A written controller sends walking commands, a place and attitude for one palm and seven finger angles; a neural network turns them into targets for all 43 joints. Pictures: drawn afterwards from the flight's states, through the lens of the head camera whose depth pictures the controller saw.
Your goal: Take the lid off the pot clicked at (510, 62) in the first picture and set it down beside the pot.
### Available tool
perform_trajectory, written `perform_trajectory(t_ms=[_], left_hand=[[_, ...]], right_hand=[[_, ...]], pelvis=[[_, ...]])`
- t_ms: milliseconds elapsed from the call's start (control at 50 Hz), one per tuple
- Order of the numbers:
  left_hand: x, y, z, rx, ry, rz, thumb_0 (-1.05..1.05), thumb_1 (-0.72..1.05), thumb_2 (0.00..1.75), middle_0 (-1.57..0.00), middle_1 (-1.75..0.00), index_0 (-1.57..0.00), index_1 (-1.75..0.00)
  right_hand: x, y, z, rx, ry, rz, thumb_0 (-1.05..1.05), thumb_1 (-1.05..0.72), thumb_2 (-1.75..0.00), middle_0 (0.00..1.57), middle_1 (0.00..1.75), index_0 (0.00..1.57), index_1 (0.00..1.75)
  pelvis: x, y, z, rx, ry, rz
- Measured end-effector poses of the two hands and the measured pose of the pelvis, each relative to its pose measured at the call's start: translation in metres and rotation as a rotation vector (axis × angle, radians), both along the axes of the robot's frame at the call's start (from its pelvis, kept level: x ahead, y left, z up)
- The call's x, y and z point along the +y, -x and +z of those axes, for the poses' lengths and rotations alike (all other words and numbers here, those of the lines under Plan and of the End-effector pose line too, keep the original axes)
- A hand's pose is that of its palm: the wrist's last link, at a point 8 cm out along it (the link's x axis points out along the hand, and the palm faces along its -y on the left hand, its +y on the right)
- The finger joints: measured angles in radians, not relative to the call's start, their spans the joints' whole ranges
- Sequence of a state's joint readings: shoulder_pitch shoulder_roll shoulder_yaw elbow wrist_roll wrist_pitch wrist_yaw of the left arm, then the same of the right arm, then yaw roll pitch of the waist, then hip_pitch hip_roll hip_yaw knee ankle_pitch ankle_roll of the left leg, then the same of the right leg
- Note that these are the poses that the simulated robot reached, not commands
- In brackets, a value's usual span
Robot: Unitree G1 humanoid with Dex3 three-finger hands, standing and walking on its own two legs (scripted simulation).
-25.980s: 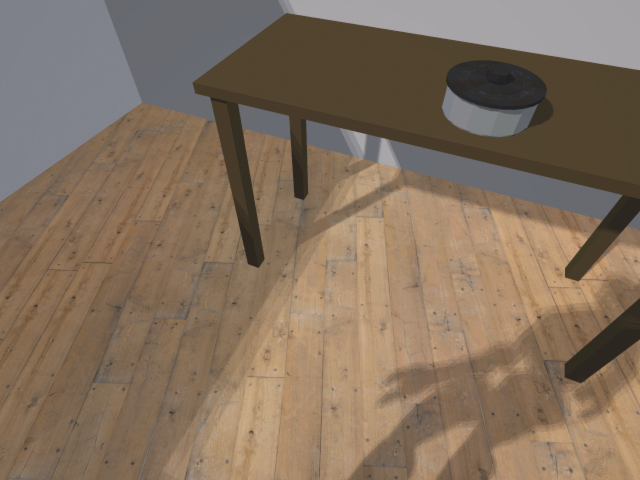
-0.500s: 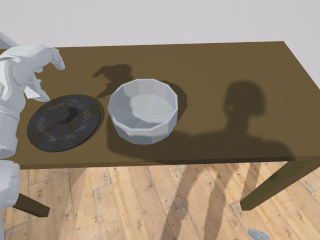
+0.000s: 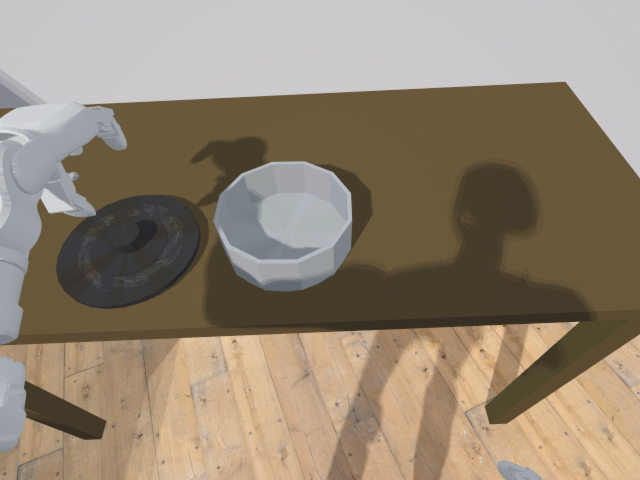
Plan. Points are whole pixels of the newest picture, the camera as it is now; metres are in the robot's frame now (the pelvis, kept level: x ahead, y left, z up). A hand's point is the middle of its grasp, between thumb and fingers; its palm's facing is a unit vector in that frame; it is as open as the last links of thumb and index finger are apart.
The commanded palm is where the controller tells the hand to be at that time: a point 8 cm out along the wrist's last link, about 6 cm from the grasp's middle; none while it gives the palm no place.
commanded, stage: draw the hand back to the body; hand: left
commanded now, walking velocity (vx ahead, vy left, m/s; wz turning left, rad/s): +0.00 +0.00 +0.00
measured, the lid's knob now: (124, 237) +0.44 +0.30 +0.03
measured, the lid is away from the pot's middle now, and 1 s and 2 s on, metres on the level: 0.24 0.24 0.24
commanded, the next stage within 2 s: step back with the hand held close in 2.00 s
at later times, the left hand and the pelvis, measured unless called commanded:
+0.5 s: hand (84, 171) +0.37 +0.23 +0.22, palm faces +0.36 -0.89 -0.28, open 10.9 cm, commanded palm +0.32 +0.27 +0.23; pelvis +0.00 -0.02 +0.00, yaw -1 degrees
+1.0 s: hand (42, 226) +0.30 +0.24 +0.23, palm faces +0.45 -0.87 -0.22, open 8.7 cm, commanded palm +0.25 +0.27 +0.23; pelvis +0.00 -0.02 +0.00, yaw -1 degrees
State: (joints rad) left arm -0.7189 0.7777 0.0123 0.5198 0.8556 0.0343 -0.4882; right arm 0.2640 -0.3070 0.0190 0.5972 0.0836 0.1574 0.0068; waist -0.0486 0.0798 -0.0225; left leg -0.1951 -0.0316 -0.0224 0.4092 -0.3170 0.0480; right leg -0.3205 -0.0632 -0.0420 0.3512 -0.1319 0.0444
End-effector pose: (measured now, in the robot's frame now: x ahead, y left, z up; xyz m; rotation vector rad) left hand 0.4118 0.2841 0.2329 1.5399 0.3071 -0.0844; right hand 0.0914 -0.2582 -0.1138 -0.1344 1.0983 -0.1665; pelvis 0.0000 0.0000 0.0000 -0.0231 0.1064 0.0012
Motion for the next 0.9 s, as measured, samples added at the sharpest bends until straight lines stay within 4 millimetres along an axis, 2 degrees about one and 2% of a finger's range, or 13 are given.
perform_trajectory(t_ms=[240, 340, 380, 440, 520, 660, 780, 900], left_hand=[[0.0, 0.042, -0.005, -0.001, 0.0, 0.018, 0.0, -0.07, 0.78, -0.43, -0.74, -0.43, -0.74], [-0.012, 0.058, -0.002, -0.431, 0.757, -0.072, 0.0, -0.07, 0.78, -0.43, -0.74, -0.43, -0.74], [-0.013, 0.063, -0.008, -0.561, 0.944, -0.051, 0.0, -0.07, 0.78, -0.43, -0.74, -0.43, -0.74], [-0.014, 0.069, -0.011, -0.701, 1.089, -0.011, 0.0, -0.06, 0.78, -0.43, -0.74, -0.43, -0.74], [-0.01, 0.081, -0.002, -0.837, 1.149, 0.005, 0.0, -0.02, 0.79, -0.42, -0.72, -0.41, -0.72], [-0.006, 0.098, -0.004, -0.879, 1.153, 0.041, 0.0, 0.11, 0.8, -0.38, -0.65, -0.38, -0.66], [-0.006, 0.117, -0.003, -0.899, 1.137, 0.038, 0.0, 0.25, 0.82, -0.35, -0.59, -0.35, -0.59], [-0.009, 0.137, -0.003, -0.912, 1.143, 0.031, 0.0, 0.39, 0.84, -0.32, -0.53, -0.32, -0.53]], right_hand=[[0.013, -0.05, 0.012, -0.149, -0.026, 0.097, 0.01, -0.91, -0.9, 0.2, 0.3, 0.2, 0.3], [0.02, -0.055, 0.022, -0.236, -0.004, 0.115, 0.01, -0.91, -0.9, 0.2, 0.3, 0.2, 0.3], [0.02, -0.053, 0.024, -0.243, 0.011, 0.115, 0.01, -0.91, -0.9, 0.2, 0.3, 0.2, 0.3], [0.016, -0.047, 0.026, -0.25, 0.034, 0.11, 0.01, -0.91, -0.9, 0.2, 0.3, 0.2, 0.3], [0.007, -0.04, 0.022, -0.251, 0.044, 0.09, 0.01, -0.9, -0.9, 0.2, 0.3, 0.2, 0.3], [-0.009, -0.036, 0.015, -0.218, 0.053, 0.074, 0.01, -0.91, -0.9, 0.2, 0.3, 0.2, 0.3], [-0.011, -0.05, 0.018, -0.254, 0.053, 0.083, 0.01, -0.91, -0.9, 0.2, 0.3, 0.2, 0.3], [-0.001, -0.07, 0.026, -0.327, 0.038, 0.109, 0.01, -0.91, -0.9, 0.2, 0.3, 0.2, 0.3]], pelvis=[[-0.006, 0.011, 0.0, -0.027, -0.005, 0.016], [-0.013, 0.012, 0.0, -0.074, -0.008, -0.003], [-0.016, 0.011, 0.0, -0.088, -0.007, -0.009], [-0.021, 0.007, 0.001, -0.105, -0.003, -0.013], [-0.023, 0.001, 0.001, -0.112, 0.001, -0.018], [-0.026, -0.004, 0.001, -0.114, 0.003, -0.018], [-0.026, -0.004, 0.001, -0.118, 0.002, -0.018], [-0.026, -0.001, 0.001, -0.13, 0.0, -0.019]])
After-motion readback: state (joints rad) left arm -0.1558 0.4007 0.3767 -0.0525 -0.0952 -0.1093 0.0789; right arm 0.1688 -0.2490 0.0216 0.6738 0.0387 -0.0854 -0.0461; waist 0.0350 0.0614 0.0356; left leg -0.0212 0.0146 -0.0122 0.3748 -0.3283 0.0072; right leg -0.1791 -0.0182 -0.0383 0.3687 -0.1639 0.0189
